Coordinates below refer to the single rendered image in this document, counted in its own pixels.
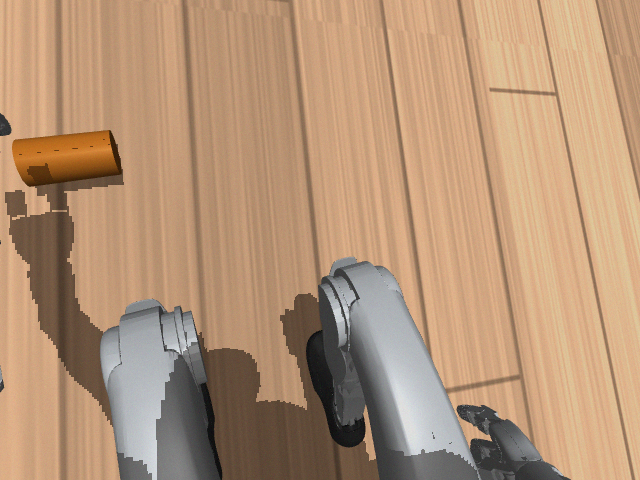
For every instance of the right robot arm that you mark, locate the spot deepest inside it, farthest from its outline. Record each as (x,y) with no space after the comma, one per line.
(539,470)

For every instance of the right robot hand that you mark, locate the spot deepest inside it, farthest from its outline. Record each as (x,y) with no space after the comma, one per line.
(509,449)

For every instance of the can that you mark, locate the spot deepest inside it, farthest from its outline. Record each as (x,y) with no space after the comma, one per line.
(65,158)

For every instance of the left robot foot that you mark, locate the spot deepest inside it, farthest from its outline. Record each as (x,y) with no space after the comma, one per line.
(210,429)

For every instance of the right robot foot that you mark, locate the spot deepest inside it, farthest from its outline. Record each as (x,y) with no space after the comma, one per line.
(346,436)

